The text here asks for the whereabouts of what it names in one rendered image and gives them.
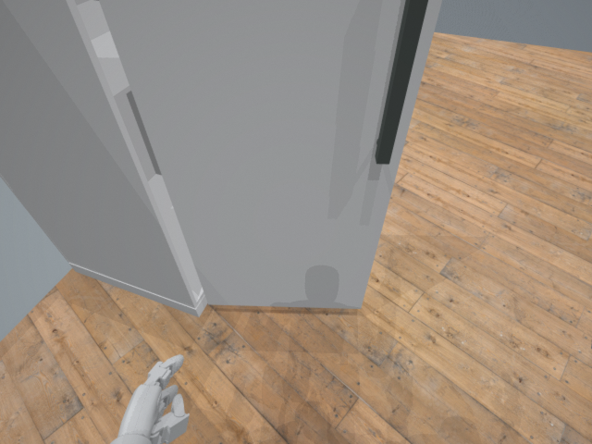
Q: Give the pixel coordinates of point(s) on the robot left hand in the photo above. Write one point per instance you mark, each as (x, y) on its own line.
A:
(144, 414)

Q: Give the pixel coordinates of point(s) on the handle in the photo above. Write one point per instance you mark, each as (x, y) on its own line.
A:
(411, 25)

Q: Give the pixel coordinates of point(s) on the fridge door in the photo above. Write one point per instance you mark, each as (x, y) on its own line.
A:
(263, 116)

